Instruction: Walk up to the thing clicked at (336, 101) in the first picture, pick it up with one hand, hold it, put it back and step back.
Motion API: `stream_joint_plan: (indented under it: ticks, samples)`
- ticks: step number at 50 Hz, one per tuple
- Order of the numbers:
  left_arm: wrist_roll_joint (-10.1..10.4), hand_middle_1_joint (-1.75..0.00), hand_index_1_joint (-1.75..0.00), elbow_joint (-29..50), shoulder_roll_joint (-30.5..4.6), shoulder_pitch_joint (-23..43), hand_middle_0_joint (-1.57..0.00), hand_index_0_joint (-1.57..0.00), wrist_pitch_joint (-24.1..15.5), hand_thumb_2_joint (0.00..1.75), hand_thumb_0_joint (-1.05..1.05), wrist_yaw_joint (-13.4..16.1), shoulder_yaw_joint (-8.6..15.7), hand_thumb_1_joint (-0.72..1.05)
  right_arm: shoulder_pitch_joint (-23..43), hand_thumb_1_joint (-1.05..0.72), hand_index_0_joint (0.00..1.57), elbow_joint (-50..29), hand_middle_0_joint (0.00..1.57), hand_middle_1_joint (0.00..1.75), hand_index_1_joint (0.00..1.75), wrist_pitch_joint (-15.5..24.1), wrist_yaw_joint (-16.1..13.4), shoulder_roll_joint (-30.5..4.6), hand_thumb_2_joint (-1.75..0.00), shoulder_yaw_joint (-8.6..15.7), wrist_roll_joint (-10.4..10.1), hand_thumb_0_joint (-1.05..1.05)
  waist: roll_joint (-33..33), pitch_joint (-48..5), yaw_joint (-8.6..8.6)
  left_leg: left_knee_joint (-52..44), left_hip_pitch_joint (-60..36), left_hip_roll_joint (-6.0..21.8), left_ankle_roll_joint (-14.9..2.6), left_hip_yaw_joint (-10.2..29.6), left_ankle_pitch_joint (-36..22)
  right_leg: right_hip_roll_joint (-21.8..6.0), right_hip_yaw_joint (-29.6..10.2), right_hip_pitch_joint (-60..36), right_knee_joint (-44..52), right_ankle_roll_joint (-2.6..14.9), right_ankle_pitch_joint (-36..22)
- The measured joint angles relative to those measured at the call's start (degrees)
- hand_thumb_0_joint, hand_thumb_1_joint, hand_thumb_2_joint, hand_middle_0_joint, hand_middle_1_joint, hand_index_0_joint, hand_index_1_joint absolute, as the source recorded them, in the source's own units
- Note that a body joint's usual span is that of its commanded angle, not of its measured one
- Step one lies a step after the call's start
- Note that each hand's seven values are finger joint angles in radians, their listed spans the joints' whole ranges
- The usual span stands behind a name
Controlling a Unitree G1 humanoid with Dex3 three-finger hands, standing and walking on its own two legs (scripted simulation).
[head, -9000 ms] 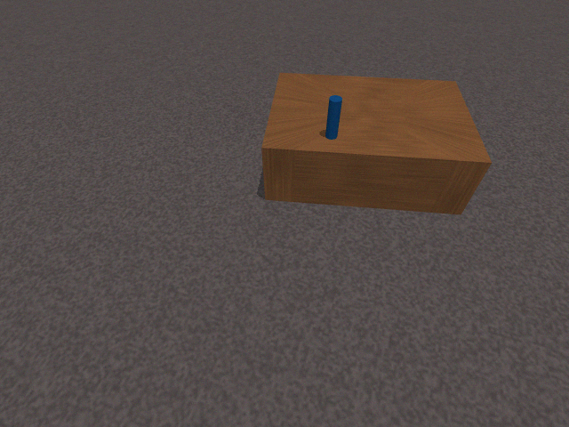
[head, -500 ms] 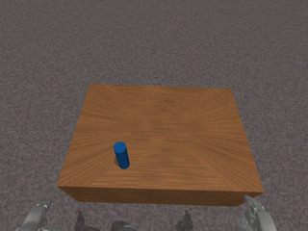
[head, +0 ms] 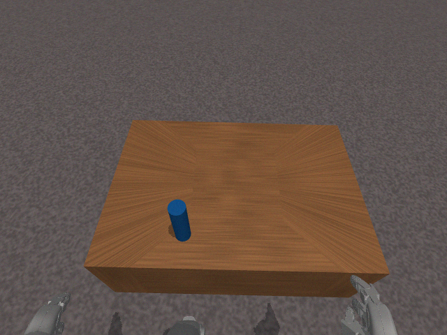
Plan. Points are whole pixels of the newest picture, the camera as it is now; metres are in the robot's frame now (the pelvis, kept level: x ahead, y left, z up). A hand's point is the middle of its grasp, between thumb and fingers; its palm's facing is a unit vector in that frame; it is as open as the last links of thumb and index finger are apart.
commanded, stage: go down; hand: left
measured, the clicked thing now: (180, 221) +0.46 +0.15 -0.30
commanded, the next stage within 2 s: none
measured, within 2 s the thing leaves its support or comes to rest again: neither
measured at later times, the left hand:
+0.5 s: hand out of the picture +0.14 +0.27 -0.08, palm faces +0.06 -0.94 -0.32, open 17.5 cm
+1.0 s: hand (74, 303) +0.19 +0.29 -0.07, palm faces +0.13 -0.95 -0.29, open 17.6 cm
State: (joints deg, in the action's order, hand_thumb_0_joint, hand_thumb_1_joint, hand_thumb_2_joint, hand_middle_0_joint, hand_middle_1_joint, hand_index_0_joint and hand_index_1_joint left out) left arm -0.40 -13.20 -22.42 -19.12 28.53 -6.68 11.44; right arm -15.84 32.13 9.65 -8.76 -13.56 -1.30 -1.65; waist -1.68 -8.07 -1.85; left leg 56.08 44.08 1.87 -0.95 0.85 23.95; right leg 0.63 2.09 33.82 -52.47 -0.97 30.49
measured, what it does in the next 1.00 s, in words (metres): stands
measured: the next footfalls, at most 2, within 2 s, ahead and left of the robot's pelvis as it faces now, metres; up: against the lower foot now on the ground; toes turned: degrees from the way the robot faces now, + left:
none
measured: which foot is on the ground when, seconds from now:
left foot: down 0.00-1.00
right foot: down 0.00-1.00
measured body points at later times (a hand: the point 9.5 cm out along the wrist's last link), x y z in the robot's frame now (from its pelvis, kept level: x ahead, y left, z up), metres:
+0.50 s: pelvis -0.01 +0.00 -0.01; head +0.03 +0.02 +0.44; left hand +0.13 +0.32 -0.06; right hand +0.15 -0.25 -0.07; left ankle +0.04 +0.11 -0.68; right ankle -0.05 -0.13 -0.68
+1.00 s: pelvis -0.01 +0.00 -0.01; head +0.03 +0.02 +0.44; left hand +0.18 +0.34 -0.05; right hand +0.13 -0.26 -0.07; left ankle +0.04 +0.10 -0.68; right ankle -0.05 -0.13 -0.68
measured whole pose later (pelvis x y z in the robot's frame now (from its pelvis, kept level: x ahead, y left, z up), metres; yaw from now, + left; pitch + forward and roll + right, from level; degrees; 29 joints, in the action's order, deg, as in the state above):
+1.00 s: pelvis -0.01 +0.00 -0.01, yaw +1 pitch +12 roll -4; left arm 3.0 -17.4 -26.0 -9.7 25.0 -8.2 15.8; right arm -15.8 35.4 16.0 -11.8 -14.1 -2.7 -1.4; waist -1.1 -7.1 -2.5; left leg 58.4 46.9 1.9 -0.6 2.3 23.4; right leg 1.0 3.4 36.1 -54.7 -0.7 30.4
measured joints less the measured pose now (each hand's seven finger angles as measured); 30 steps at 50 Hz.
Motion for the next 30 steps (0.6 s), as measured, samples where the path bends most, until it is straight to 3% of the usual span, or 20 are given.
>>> stream_joint_plan:
  ticks: [12, 30]
  samples:
    - [1.0, -0.05, -0.05, 4.3, -0.1, -2.0, -0.09, -0.09, 2.8, 0.04, -0.01, 0.9, -0.3, -0.57, -0.6, -0.86, 0.2, -0.6, 0.21, 0.3, 0.3, 2.1, -1.3, 0.0, -0.89, -0.4, 0.1, 0.02, -0.4, -0.6, -0.21, 1.8, 1.3, 0.1, -0.14, 0.3, 0.4, 0.1, 0.3, 1.0, -1.4, -0.16, 0.3]
    - [1.5, -0.05, -0.06, 5.5, -0.6, -2.5, -0.09, -0.08, 3.2, 0.05, -0.01, 1.0, 0.5, -0.59, -1.0, -0.87, 0.2, 0.1, 0.21, 0.3, 0.3, 3.8, -2.3, 0.0, -0.89, -0.6, 0.1, 0.02, -0.4, -0.8, -0.4, 2.3, 1.8, 0.1, 0.01, 0.9, 0.3, 0.3, 0.7, 1.3, -1.7, 0.0, 0.3]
